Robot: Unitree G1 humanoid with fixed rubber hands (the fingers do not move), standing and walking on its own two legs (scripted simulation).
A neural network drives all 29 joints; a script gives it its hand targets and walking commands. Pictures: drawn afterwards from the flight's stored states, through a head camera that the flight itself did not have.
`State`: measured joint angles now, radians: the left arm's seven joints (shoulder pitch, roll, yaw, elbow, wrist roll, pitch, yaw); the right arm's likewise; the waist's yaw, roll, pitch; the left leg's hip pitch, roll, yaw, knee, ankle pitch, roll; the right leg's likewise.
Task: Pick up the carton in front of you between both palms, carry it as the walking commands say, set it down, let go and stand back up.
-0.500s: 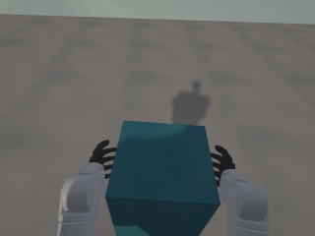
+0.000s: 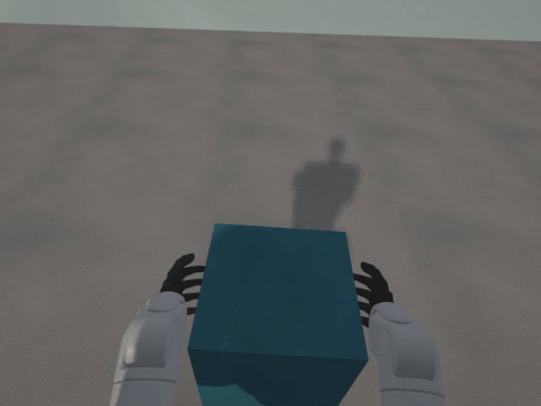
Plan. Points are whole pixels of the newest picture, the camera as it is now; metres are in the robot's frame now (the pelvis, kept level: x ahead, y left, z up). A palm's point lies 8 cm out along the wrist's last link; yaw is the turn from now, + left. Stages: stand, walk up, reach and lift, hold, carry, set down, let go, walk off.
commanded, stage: carry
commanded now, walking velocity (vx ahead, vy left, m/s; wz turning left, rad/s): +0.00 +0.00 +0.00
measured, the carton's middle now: (273, 324) +0.28 +0.00 -0.03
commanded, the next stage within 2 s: hold in 0.44 s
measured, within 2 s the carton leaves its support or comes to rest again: neither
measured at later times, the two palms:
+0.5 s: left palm (178, 302) +0.27 +0.14 +0.04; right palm (380, 312) +0.27 -0.15 +0.04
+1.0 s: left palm (198, 301) +0.27 +0.11 +0.05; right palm (409, 341) +0.23 -0.18 +0.05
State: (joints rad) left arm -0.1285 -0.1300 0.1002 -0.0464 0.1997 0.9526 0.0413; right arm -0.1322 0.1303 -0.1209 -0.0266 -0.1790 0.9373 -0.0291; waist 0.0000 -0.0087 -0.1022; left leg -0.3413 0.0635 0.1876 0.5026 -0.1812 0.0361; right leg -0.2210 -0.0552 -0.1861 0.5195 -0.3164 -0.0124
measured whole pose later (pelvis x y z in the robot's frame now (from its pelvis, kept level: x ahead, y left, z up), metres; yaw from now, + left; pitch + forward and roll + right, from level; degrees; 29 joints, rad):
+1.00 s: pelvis -0.03 +0.01 +0.00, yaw -8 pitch -10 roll +0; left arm -0.27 -0.16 0.22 0.25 0.30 0.74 0.01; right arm -0.28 0.16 -0.26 0.31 -0.26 0.69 0.01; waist 0.00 -0.04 0.07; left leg -0.11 0.00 0.03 0.43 -0.14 0.01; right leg -0.06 0.02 0.01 0.47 -0.24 -0.02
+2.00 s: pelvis -0.06 +0.00 -0.10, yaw -9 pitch +30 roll +0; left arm -0.63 -0.04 0.39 0.58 0.22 0.15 -0.03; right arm -0.61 0.16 -0.37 0.56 -0.17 0.13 -0.10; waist 0.03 -0.04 -0.05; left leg -1.30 0.00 -0.03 1.10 -0.32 -0.02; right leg -1.25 0.06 -0.01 1.15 -0.42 -0.04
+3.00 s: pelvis -0.10 +0.02 -0.35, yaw -11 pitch +45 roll -1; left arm -1.14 0.12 0.44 0.74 0.13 0.25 0.06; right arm -1.23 -0.08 -0.31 0.85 -0.09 0.22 -0.14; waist 0.07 -0.05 0.06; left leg -2.28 0.00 -0.02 1.95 -0.46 -0.01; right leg -2.22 0.08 -0.02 2.01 -0.58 -0.01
